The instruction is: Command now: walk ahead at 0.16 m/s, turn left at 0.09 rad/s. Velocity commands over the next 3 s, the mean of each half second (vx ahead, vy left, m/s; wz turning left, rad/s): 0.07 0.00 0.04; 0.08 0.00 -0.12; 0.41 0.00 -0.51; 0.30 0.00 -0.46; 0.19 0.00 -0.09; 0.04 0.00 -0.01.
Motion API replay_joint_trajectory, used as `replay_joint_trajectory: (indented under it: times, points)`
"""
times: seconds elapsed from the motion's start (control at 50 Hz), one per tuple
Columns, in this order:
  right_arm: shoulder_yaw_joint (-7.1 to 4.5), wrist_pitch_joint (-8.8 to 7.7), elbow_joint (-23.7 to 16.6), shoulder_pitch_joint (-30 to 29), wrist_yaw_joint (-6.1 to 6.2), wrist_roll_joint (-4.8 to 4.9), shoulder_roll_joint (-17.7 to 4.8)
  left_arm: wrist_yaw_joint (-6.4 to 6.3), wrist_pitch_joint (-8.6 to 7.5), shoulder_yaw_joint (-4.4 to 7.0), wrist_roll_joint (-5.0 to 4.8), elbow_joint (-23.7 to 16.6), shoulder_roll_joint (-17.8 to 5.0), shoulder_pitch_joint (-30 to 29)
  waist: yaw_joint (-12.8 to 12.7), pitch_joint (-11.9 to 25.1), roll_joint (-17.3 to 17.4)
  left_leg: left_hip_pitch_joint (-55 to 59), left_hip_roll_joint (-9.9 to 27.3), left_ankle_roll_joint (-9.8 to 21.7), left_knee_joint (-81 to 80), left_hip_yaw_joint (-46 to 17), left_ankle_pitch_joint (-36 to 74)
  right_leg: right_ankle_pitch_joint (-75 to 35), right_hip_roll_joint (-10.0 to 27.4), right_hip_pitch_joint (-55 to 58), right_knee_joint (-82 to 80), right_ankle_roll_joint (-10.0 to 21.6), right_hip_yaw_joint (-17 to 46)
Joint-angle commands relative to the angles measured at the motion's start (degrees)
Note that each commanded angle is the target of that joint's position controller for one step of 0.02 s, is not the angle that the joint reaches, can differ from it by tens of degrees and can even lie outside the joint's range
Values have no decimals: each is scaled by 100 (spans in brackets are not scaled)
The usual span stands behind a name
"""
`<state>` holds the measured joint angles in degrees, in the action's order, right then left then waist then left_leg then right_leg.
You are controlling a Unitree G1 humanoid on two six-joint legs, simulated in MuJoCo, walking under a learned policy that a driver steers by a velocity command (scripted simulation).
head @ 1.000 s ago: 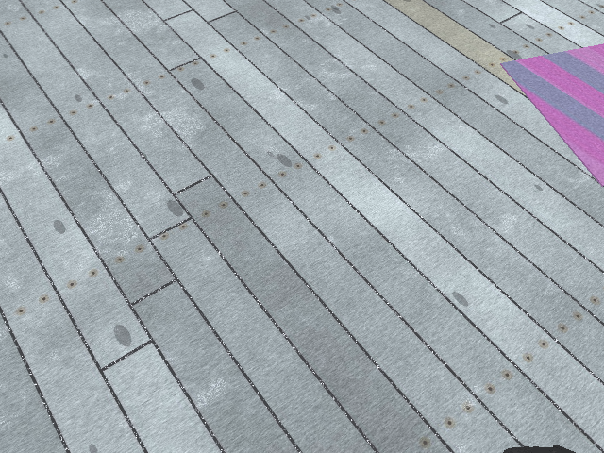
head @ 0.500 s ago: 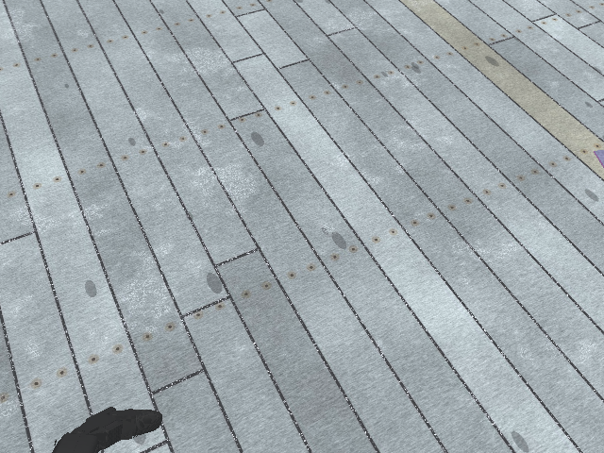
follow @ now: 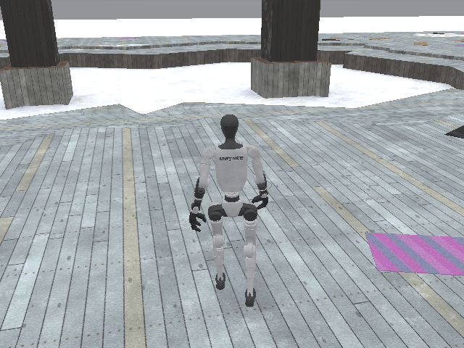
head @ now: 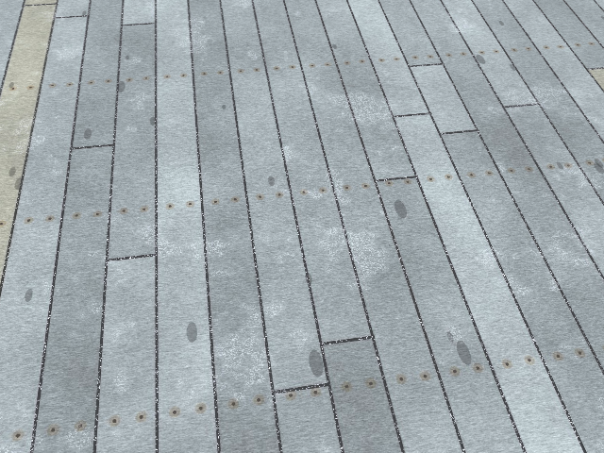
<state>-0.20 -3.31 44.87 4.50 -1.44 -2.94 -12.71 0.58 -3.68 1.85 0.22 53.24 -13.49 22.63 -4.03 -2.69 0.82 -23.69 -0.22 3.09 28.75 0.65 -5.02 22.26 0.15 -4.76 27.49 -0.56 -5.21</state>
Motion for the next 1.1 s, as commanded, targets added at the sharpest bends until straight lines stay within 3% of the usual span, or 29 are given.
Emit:
replay_joint_trajectory:
  times: [0.02,0.04,0.06,0.1,0.14,0.18,0.24,0.28,0.32,0.34,0.36,0.38,0.44,0.54,0.74,0.8,0.82,0.86,0.88,0.92,0.94,0.96,0.98,1.0,1.04,1.06,1.1]
  points:
    - [-304,-12,209,1709,168,181,-1127,-114,120,-5,-161,-197,-227,885,613,2177,1391,3312,2392,1439,-171,-2349,5015,1409,-117,-1516,2659,161,316]
    - [-258,48,181,1504,170,342,-904,-143,261,79,-62,-176,-582,515,624,1789,790,2879,2118,1442,-481,-2166,3959,1586,-33,-1760,2980,156,598]
    - [-199,76,175,1150,202,318,-754,-130,311,98,20,-250,-570,137,532,1196,660,2382,1866,1293,-766,-1920,3218,1357,26,-1948,3049,157,645]
    - [-89,96,174,647,282,250,-471,-126,401,68,90,-188,-407,-87,262,581,497,1371,1433,929,-1233,-1374,2507,678,251,-1554,2514,86,724]
    - [-66,72,247,483,301,189,-415,-146,486,10,106,33,-227,211,92,644,554,1047,1225,864,-1257,-1001,2550,413,170,-1026,2186,8,592]
    - [-67,51,359,502,289,182,-436,-180,536,0,83,89,-197,86,119,744,505,1029,1099,815,-1282,-879,1949,274,122,-833,1599,-23,531]
    - [-106,118,542,579,272,190,-537,-233,609,-4,66,165,-220,-149,210,672,572,788,1059,737,-1445,-1027,207,-165,77,-538,883,5,454]
    - [-121,209,611,470,269,248,-554,-237,608,-35,102,276,-140,-137,113,438,437,301,919,507,-1530,-1088,-1442,-851,41,-76,56,107,373]
    - [-117,267,718,630,265,257,-458,-241,518,-44,193,265,-322,-223,199,83,139,-93,732,106,-1530,-1156,-2230,-894,533,50,-641,246,962]
    - [-140,310,778,813,256,304,-401,-230,470,-13,129,278,-520,-418,440,-252,-309,149,385,4,-1510,-840,-1854,-318,660,-720,-782,337,1211]
    - [-125,321,888,863,248,272,-349,-202,415,-23,74,332,-431,-538,452,-307,-680,950,271,-26,-1203,-643,-1131,41,702,-1398,-1068,347,1338]
    - [-158,318,982,934,248,267,-425,-198,359,-77,60,356,-256,-569,501,-199,-554,1299,322,7,-1071,-687,-840,87,663,-1555,-1228,279,1293]
    - [-169,256,1196,1065,249,224,-427,-243,289,-74,32,453,-264,-590,511,5,-421,1445,405,66,-1056,-746,-496,-526,561,-1135,-1130,238,1129]
    - [-133,240,1461,1091,292,253,-311,-262,300,-92,42,649,-190,-379,426,-25,-149,1330,415,21,-1154,-718,-420,-823,546,-842,-1030,302,1058]
    - [-84,266,1853,1289,347,254,-208,-292,297,-151,36,915,-61,-234,428,-55,-94,1459,448,8,-1084,-677,-115,-1106,532,-754,-999,319,1005]
    - [-150,266,1787,1167,414,243,-358,-281,304,-116,24,803,-163,-390,434,-68,-156,1517,441,17,-881,-513,-60,-1413,502,-939,-810,389,1139]
    - [-164,271,1765,1191,430,234,-359,-276,311,-105,31,765,-161,-379,440,101,-152,1563,402,34,-855,-454,-550,-972,449,-975,-782,442,1181]
    - [-260,320,1653,1194,442,218,-495,-254,367,-34,68,619,-227,-433,487,-36,-84,1427,292,150,-719,-415,-2402,898,232,-1511,-577,647,1281]
    - [-292,338,1601,1304,432,191,-517,-227,390,14,104,491,-283,-567,570,-260,-79,1419,363,235,-728,-535,-3088,1629,207,-2010,-448,750,1436]
    - [-381,354,1566,1720,425,229,-621,-164,395,14,144,214,-117,-768,792,-468,316,1711,1015,583,-1240,-1418,-4207,1877,36,-3055,276,777,1259]
    - [-453,324,1618,1925,432,194,-761,-112,355,9,154,69,34,-935,844,-374,696,2058,1603,839,-1711,-2021,-4389,1065,-139,-3279,1098,676,715]
    - [-532,264,1604,1965,448,127,-869,-68,318,41,186,-70,-23,-1144,910,-207,865,1978,2215,1155,-2168,-2575,-4142,524,-22,-3225,2228,567,414]
    - [-544,195,1510,1823,460,110,-874,-23,295,114,206,-162,-207,-1270,789,-126,372,1755,2353,1216,-2346,-2595,-3899,535,220,-3247,2762,557,567]
    - [-558,127,1391,1484,464,124,-932,33,273,140,191,-190,-165,-1114,543,-24,211,1587,2289,1107,-2343,-2273,-3664,408,366,-3097,2859,548,662]
    - [-545,17,1215,920,444,197,-856,133,251,150,127,-144,-55,-789,220,-14,370,955,1843,663,-2357,-1126,-2960,140,396,-2241,2175,556,528]
    - [-552,-7,1160,720,424,208,-865,147,263,159,103,-117,-20,-639,120,-29,535,585,1595,481,-2256,-609,-2738,119,296,-1675,1732,573,364]
    - [-585,-9,1176,758,348,164,-924,134,301,199,93,-81,-30,-397,82,15,565,330,1488,490,-1970,-172,-2832,-108,35,-952,1103,572,-69]
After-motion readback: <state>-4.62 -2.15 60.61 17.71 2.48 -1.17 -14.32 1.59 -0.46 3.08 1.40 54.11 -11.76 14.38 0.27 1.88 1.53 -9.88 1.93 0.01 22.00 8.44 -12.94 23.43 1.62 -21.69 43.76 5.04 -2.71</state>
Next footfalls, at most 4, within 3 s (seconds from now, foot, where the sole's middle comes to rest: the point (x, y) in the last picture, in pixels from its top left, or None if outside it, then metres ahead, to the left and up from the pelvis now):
0.32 right None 0.08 -0.12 -0.77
1.16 right None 0.15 -0.15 -0.77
1.62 left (375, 421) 0.54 -0.11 -0.77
2.06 right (488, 432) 0.54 -0.35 -0.77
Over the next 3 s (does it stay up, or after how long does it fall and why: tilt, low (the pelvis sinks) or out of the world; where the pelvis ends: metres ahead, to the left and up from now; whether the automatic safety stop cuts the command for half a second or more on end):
stays up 0.63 -0.25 0.01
